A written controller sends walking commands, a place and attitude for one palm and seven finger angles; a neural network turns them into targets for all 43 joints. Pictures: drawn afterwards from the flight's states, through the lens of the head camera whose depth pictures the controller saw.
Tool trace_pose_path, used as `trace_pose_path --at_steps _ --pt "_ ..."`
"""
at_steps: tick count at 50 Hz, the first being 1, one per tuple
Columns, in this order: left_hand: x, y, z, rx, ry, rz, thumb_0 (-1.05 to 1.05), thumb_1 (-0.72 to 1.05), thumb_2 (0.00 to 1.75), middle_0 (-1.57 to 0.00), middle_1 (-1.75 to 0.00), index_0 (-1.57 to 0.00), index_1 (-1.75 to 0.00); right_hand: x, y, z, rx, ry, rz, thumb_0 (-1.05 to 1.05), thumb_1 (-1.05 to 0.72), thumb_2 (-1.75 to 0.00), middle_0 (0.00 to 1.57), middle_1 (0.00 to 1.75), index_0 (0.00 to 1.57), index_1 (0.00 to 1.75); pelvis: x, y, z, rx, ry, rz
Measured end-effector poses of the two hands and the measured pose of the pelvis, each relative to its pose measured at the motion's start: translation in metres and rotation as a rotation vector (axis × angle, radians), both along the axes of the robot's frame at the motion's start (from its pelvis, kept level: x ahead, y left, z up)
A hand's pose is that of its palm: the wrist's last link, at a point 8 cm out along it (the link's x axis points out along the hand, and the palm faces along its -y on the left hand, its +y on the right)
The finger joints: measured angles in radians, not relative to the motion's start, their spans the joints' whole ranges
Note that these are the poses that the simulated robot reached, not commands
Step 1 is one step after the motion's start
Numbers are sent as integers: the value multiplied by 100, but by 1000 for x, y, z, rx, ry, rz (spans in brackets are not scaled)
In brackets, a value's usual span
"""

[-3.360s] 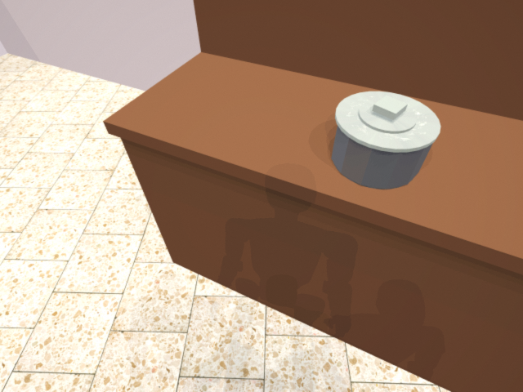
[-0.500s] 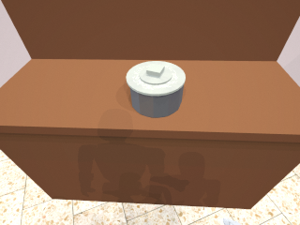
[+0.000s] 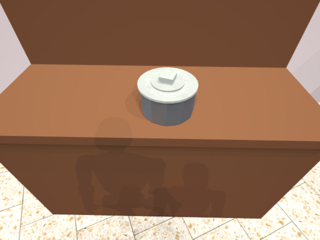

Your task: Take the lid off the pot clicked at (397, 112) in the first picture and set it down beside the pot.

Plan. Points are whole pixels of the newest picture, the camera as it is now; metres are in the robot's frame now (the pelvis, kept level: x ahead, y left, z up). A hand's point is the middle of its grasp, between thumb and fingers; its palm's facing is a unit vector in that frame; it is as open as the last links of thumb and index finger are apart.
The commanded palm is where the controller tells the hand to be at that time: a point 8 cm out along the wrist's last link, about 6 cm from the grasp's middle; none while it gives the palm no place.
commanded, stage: look again from close up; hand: left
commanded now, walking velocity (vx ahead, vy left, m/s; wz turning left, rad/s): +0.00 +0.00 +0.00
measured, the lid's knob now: (167, 76) +0.58 +0.01 +0.14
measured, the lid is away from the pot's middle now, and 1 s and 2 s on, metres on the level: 0.00 0.00 0.00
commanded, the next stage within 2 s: shuffle to correct the standing spot in 0.86 s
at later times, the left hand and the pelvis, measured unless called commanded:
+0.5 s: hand out of the picture -0.02 +0.14 -0.17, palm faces +0.04 -0.98 -0.19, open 7.4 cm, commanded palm none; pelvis +0.00 -0.03 +0.00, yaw +0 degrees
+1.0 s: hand out of the picture +0.01 +0.12 -0.17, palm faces +0.05 -0.98 -0.20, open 7.4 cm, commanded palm none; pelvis +0.02 -0.05 +0.00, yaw +1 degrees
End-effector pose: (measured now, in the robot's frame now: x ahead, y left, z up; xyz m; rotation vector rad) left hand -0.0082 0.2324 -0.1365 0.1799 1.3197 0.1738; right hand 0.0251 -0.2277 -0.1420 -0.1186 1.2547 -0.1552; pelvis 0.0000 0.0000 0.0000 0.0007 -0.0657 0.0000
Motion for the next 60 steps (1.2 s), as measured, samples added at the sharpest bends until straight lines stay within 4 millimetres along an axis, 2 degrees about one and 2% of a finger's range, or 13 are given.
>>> trace_pose_path --at_steps 8,15,23,33,50,60 --pt "-19 -16 0 -8 51 12 0 90 90 -20 -30 -20 -30 -13 -6 -5 20 31 -12 1 -91 -90 20 30 20 30 -3 -11 0 6 8 -4" --pt "-26 -33 -2 -26 74 23 0 90 90 -20 -30 -20 -30 -21 -12 -7 29 55 -18 1 -91 -90 20 30 20 30 -5 -21 0 6 17 -3" --pt "-20 -46 -5 -44 67 25 0 90 90 -20 -30 -20 -30 -27 -17 -8 29 74 -31 1 -91 -90 20 29 19 30 -4 -28 -1 5 24 -1" --pt "-6 -51 -6 -49 44 24 0 90 90 -20 -30 -20 -30 -29 -18 -7 34 90 -39 1 -91 -90 20 29 19 30 0 -34 -1 6 30 3" --pt "8 -60 0 -28 74 42 0 90 90 -20 -30 -20 -30 -7 -31 -7 41 114 -26 1 -91 -90 20 30 19 30 22 -48 1 12 57 12" --pt "33 -76 -1 -40 99 50 0 90 90 -20 -30 -20 -30 22 -47 -5 34 127 -32 1 -91 -90 20 30 19 30 56 -64 2 13 77 8"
